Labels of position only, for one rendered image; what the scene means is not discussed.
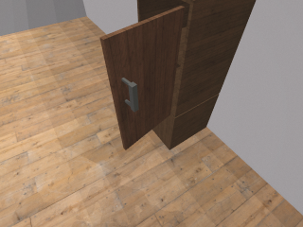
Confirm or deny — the cupboard door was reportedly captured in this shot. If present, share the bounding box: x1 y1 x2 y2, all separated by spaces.
100 6 185 150

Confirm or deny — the handle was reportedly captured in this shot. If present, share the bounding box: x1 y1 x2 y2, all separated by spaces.
121 78 139 112

